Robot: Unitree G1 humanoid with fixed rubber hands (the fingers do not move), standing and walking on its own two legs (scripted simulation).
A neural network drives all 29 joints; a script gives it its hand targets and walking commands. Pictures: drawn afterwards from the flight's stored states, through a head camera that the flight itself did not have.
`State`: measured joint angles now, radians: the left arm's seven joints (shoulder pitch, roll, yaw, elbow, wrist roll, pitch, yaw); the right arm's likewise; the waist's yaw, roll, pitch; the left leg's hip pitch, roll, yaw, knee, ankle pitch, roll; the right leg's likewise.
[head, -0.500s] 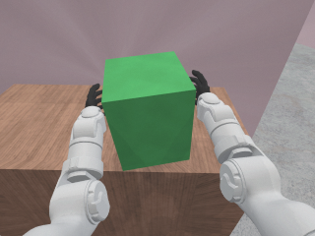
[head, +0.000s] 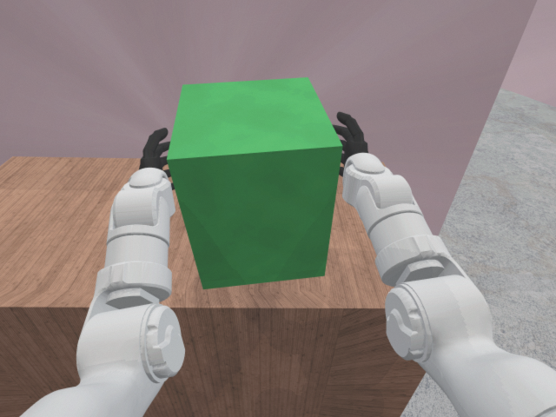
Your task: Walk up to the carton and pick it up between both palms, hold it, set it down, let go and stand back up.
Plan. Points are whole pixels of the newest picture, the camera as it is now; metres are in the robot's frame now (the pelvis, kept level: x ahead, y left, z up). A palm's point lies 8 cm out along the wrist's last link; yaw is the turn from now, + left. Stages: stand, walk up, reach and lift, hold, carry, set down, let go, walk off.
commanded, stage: reach and lift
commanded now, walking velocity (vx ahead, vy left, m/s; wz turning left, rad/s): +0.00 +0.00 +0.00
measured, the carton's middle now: (255, 183) +0.41 +0.05 +0.19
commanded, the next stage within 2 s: hold in 0.56 s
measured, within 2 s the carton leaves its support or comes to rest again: neither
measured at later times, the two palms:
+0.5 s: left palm (156, 167) +0.37 +0.19 +0.24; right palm (359, 158) +0.39 -0.10 +0.25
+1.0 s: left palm (162, 153) +0.36 +0.18 +0.26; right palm (377, 150) +0.37 -0.11 +0.27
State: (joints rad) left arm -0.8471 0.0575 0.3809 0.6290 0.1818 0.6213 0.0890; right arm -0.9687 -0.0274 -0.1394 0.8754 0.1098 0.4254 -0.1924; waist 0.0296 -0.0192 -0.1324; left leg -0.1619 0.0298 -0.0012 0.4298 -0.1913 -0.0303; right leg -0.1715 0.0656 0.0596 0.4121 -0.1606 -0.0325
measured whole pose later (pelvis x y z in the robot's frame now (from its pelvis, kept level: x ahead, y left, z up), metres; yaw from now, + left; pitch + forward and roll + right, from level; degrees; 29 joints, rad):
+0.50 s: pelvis +0.00 +0.00 +0.00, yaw +0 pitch -4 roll +0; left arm -0.89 0.08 0.38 0.62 0.18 0.66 0.07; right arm -0.97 -0.03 -0.14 0.81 0.14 0.47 -0.22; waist 0.01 -0.02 -0.13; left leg -0.16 0.03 0.00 0.43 -0.19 -0.03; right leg -0.17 0.07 0.06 0.41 -0.16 -0.03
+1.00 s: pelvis +0.00 +0.00 +0.00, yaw +0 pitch -6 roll +0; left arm -0.89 0.08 0.37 0.51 0.18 0.78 0.06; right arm -0.97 -0.03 -0.14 0.71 0.20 0.58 -0.26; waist -0.03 -0.02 -0.14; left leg -0.14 0.03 0.00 0.43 -0.19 -0.03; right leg -0.15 0.07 0.06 0.41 -0.16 -0.03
